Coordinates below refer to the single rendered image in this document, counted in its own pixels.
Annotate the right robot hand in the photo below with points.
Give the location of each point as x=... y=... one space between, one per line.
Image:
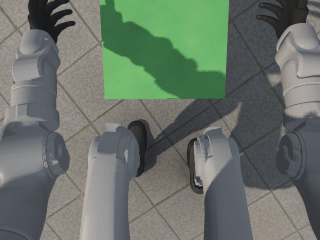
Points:
x=292 y=12

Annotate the left robot hand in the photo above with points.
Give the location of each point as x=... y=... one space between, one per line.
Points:
x=40 y=17

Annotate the left robot forearm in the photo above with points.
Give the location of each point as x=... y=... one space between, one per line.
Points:
x=33 y=106

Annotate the right robot forearm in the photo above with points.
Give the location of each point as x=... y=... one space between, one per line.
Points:
x=298 y=56

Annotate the robot left foot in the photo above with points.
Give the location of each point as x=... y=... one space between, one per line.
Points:
x=139 y=131

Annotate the robot right foot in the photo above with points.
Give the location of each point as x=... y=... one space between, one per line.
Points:
x=198 y=189

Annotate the carton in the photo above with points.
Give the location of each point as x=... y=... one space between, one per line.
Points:
x=164 y=49

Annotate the left robot upper arm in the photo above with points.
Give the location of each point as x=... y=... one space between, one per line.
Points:
x=29 y=166

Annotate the right robot upper arm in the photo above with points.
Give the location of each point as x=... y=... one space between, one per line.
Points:
x=298 y=157

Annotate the robot foot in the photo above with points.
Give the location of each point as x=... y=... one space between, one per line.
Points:
x=139 y=131
x=198 y=189

